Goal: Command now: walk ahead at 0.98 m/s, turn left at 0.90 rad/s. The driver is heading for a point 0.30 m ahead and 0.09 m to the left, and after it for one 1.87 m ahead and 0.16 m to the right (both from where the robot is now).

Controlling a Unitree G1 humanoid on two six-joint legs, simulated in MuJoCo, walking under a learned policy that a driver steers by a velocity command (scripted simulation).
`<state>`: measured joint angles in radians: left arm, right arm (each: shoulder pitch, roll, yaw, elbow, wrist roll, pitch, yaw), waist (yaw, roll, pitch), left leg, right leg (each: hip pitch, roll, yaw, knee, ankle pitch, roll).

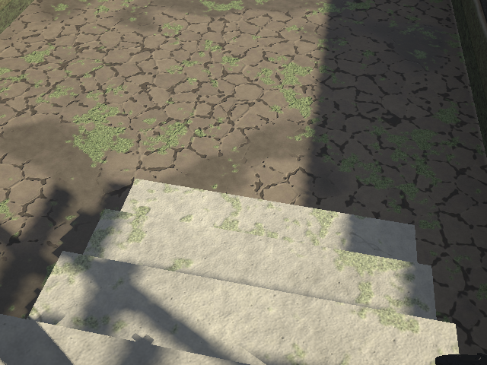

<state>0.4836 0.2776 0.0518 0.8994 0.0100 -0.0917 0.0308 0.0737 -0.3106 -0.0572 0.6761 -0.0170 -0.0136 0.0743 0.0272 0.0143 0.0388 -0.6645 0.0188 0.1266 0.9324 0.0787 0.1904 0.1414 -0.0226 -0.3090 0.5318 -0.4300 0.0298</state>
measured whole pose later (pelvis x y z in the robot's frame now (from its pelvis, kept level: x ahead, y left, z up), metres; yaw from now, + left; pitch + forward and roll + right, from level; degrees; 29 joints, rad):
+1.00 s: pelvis +0.82 +0.12 -0.35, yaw -7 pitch +0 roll +2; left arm 0.31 0.32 0.10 0.90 0.05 0.02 0.00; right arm 0.39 -0.24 -0.07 0.94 -0.02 -0.11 0.01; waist 0.02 -0.05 0.01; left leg -0.23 -0.01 0.13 0.74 -0.45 0.02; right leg -0.66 -0.06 0.02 1.40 -0.23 -0.10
